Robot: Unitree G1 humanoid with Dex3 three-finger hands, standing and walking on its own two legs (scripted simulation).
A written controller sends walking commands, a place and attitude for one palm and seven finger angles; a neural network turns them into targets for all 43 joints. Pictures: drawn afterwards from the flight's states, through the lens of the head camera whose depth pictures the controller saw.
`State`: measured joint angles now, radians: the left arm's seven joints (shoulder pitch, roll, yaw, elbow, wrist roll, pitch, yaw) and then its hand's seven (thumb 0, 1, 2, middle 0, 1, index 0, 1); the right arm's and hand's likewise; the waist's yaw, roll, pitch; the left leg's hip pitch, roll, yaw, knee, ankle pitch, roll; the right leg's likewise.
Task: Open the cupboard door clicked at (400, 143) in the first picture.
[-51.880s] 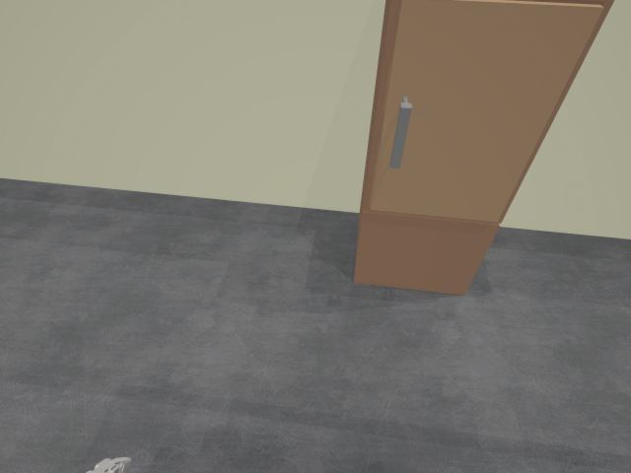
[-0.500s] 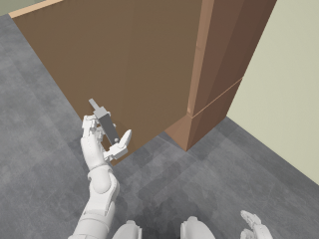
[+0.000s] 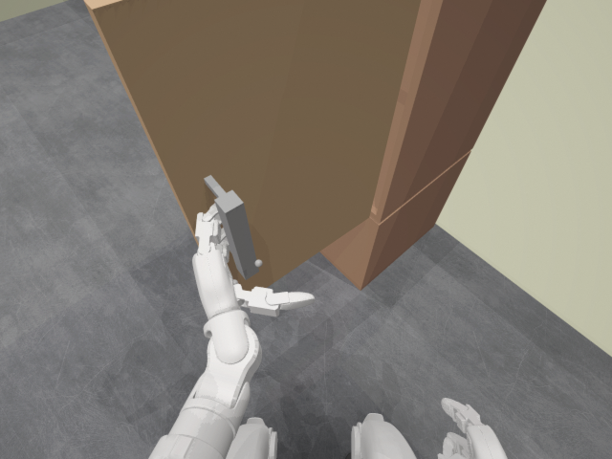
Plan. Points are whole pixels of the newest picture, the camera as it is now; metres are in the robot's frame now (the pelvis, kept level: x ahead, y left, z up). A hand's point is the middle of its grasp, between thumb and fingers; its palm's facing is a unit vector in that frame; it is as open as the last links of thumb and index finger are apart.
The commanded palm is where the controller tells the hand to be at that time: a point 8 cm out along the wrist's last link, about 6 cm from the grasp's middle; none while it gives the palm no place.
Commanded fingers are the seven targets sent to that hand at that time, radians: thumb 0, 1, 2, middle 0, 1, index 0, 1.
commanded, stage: slide the hand sideways off the handle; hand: left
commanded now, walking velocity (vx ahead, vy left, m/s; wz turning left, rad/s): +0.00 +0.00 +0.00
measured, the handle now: (231, 230) +0.41 +0.12 +0.04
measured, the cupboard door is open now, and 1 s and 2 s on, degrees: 87 87 87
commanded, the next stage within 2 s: draw the hand back to the body in 1.28 s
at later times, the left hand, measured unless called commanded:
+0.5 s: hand (245, 285) +0.32 +0.09 +0.04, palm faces -0.07 -1.00 +0.02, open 16.4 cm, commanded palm +0.29 +0.15 +0.03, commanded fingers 0.00 -0.50 0.30 -0.15 -0.30 -0.15 -0.30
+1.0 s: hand (210, 320) +0.28 +0.13 +0.03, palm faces -0.06 -1.00 -0.04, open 16.3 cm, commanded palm +0.25 +0.19 +0.03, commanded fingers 0.00 -0.50 0.30 -0.15 -0.30 -0.15 -0.30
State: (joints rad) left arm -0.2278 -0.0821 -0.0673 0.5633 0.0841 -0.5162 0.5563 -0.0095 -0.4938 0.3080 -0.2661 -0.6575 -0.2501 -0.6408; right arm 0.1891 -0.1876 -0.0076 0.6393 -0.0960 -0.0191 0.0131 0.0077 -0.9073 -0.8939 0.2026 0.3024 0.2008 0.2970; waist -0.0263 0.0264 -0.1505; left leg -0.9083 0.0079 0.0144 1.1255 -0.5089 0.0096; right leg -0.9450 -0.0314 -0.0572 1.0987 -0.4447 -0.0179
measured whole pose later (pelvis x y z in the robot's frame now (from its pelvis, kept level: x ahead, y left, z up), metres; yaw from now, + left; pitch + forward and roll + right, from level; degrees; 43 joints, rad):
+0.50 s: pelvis +0.00 +0.01 +0.00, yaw +0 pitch +16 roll -1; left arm -0.11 0.06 -0.09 0.41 -0.08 -0.46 0.03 -0.01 -0.50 0.30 -0.12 -0.31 -0.13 -0.30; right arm 0.25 -0.24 0.00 0.55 -0.02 -0.03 0.01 0.01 -0.91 -0.89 0.20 0.30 0.20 0.30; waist -0.01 0.02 -0.15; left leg -0.89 -0.01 0.03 1.13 -0.52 0.03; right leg -0.93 -0.04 -0.04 1.10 -0.45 0.00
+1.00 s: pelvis +0.02 -0.01 -0.01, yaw +1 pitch +17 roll -1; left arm 0.18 0.16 0.01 0.12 -0.16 -0.41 -0.15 -0.01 -0.50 0.30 -0.15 -0.30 -0.15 -0.30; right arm 0.20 -0.23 0.01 0.50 0.00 -0.05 -0.03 0.01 -0.91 -0.89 0.20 0.30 0.20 0.30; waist 0.01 0.03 -0.15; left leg -0.91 0.01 -0.01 1.18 -0.57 0.00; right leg -0.94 -0.03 -0.08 1.15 -0.51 -0.03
